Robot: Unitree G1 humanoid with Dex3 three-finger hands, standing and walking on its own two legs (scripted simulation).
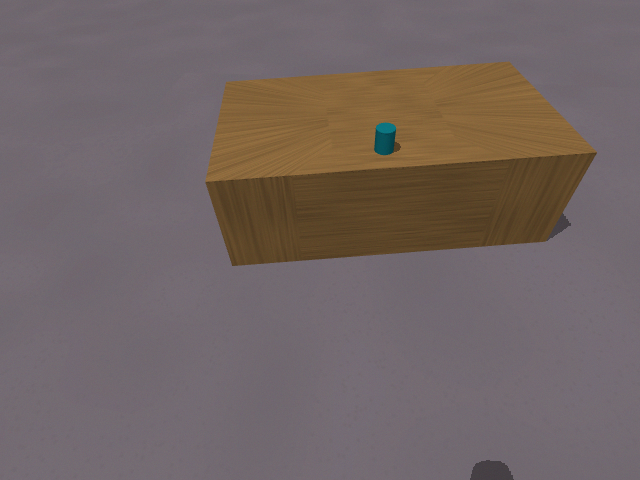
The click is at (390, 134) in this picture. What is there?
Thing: squat round
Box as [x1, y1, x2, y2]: [374, 123, 395, 154]
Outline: 380,123 376,126 374,149 377,153 388,154 393,149 395,126 390,123
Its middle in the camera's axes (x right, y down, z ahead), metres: +0.24 -0.36 +1.35
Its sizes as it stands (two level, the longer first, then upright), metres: 0.068 0.068 0.088
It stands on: a support 0.45 m high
